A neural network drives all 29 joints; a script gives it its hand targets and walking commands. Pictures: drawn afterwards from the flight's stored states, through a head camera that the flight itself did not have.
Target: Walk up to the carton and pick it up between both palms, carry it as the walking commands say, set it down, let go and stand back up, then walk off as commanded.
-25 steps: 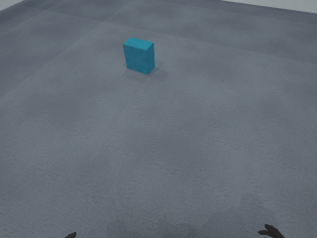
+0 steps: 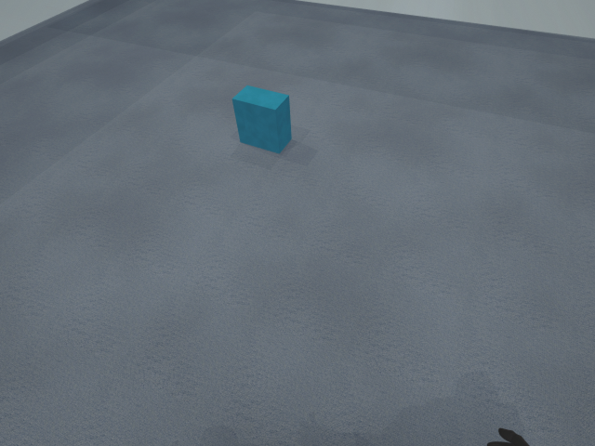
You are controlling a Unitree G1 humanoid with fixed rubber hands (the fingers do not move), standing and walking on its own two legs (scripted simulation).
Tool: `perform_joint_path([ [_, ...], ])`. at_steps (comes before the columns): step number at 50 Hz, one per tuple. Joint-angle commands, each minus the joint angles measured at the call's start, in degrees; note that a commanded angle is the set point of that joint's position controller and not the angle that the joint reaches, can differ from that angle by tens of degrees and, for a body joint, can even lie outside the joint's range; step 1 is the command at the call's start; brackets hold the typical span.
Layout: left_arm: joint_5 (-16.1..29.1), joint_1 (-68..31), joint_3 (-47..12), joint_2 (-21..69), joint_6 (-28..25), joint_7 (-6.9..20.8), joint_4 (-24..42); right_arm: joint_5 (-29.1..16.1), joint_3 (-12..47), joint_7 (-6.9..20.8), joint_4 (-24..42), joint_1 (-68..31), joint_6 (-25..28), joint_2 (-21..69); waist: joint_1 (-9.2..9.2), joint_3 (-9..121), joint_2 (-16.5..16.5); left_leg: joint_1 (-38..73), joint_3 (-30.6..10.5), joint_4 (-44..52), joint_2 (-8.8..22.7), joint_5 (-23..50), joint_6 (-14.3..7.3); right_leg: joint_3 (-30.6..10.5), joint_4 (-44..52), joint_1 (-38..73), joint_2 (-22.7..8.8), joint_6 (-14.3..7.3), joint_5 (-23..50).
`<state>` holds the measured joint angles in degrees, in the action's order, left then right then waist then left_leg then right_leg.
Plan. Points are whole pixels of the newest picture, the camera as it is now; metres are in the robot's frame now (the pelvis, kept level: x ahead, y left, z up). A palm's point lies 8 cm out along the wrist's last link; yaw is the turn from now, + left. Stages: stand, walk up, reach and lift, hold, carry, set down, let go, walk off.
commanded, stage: stand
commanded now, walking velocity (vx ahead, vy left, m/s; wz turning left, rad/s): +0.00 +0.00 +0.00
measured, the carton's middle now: (263, 119) +1.73 +0.21 -0.63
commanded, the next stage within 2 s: walk up in 0.14 s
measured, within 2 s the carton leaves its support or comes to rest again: neither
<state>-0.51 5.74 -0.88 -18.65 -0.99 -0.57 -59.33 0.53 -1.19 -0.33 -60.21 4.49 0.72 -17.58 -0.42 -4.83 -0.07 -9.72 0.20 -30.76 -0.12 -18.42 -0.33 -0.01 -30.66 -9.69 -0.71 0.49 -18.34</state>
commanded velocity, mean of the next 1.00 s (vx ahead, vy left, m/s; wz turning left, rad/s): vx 0.36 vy -0.02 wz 0.07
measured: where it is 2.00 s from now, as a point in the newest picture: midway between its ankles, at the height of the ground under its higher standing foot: (288, 297)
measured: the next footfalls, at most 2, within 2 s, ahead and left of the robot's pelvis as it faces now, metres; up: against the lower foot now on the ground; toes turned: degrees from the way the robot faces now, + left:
right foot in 0.88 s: +0.34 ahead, -0.10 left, +0.00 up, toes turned -6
left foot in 1.26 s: +0.50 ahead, +0.18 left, +0.00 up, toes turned +13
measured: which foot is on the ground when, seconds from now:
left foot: down 0.00-0.90, up 0.92-1.00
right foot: down 0.00-0.54, up 0.56-0.86, down 0.88-1.00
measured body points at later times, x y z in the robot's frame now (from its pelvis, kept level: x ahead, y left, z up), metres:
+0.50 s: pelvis +0.03 +0.02 +0.00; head +0.03 +0.03 +0.45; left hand +0.06 +0.30 -0.14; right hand +0.11 -0.26 -0.13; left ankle +0.00 +0.14 -0.72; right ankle -0.02 -0.13 -0.73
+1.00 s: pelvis +0.23 +0.01 -0.02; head +0.26 +0.00 +0.43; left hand +0.35 +0.24 -0.15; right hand +0.19 -0.22 -0.18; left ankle +0.08 +0.13 -0.65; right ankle +0.30 -0.09 -0.73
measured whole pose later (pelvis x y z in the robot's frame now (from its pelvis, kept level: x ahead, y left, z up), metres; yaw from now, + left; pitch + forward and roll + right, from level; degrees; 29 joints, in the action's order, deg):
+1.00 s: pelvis +0.23 +0.01 -0.02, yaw +3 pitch -2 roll -2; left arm -2.0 8.4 1.7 -9.3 -4.2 1.2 -54.0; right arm 1.1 -1.3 0.5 -65.9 20.0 2.3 -11.0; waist 3.5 -4.5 -3.3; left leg -13.4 -0.3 -67.6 4.4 -26.1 -0.7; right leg 9.5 -38.1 -20.9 -2.1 -2.0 -15.4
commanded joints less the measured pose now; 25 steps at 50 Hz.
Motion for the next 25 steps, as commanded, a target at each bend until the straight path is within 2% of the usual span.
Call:
perform_joint_path([
  [1,0.1,-3.2,2.8,-12.0,-1.2,-0.6,3.4,-0.1,-2.3,-0.6,3.4,-3.1,1.4,-12.7,0.2,7.5,0.1,3.3,-5.4,8.1,6.3,21.9,-2.1,-4.5,6.8,2.8,-5.8,-2.8,22.1],
  [16,0.1,-3.4,2.6,-12.0,-1.2,-0.6,1.5,-0.1,-2.5,-0.5,1.1,-3.3,1.2,-12.9,0.23,7.2,0.0,6.4,-4.7,13.0,6.9,22.8,-1.3,-4.4,11.4,5.5,-6.3,-2.0,22.9],
  [17,0.1,11.8,5.7,-13.8,0.8,-1.5,-1.0,0.6,-2.5,2.9,4.7,-2.1,-1.5,-10.1,-4.62,7.2,-4.2,-14.4,-1.3,-2.6,0.4,-6.5,-0.5,-16.6,12.6,15.1,-17.9,-6.8,-14.1],
  [18,-0.9,15.4,5.9,-13.1,1.0,-0.4,-1.7,0.7,-0.8,3.1,7.1,-5.7,-1.8,-5.8,-7.11,4.5,12.9,-22.0,1.8,-13.0,2.0,-9.9,0.1,-25.4,23.6,11.0,-22.6,-10.0,-32.1],
  [19,-1.1,12.2,5.8,-13.4,0.6,0.1,0.2,1.2,-1.0,3.2,7.9,-7.5,-1.5,-6.0,-6.63,1.5,14.0,-24.6,0.2,-19.9,3.9,-10.0,0.6,-27.5,25.6,7.6,-24.2,-11.0,-33.7],
  [20,-1.4,9.3,5.8,-12.3,0.2,0.0,1.1,1.3,-1.5,3.4,7.6,-4.0,-0.8,-5.8,-4.21,0.5,12.6,-22.0,-2.6,-21.5,5.8,-8.9,0.2,-25.2,24.5,3.7,-23.6,-10.5,-31.3],
  [21,-1.4,7.0,5.7,-11.0,-0.3,0.0,1.9,1.1,-1.8,3.3,6.5,-1.1,-0.1,-5.6,-2.45,-0.5,9.8,-18.7,-3.4,-19.6,6.9,-9.8,0.2,-23.2,24.3,-0.3,-22.6,-9.2,-28.3],
  [23,-1.3,2.6,5.7,-10.1,-1.1,0.6,3.8,0.7,-1.4,3.5,5.4,4.6,0.6,-4.5,1.22,-0.9,8.2,-8.4,-0.9,-10.9,6.1,-9.5,0.5,-13.0,23.1,-7.0,-18.3,-6.2,-19.1],
  [24,-1.3,0.3,5.8,-10.1,-1.1,1.0,4.4,0.5,-1.0,3.6,4.5,8.3,0.7,-3.6,3.78,-0.9,8.2,-0.1,1.2,-3.2,4.8,-7.3,0.2,-8.0,20.5,-11.6,-15.0,-4.9,-17.2],
  [25,-1.4,-1.0,5.8,-9.7,-0.8,1.5,4.6,0.3,-1.0,3.2,2.7,12.8,0.9,-2.9,6.03,-0.5,7.4,7.0,4.9,3.8,2.1,-1.7,0.0,-4.1,16.2,-14.6,-12.1,-3.8,-17.1],
])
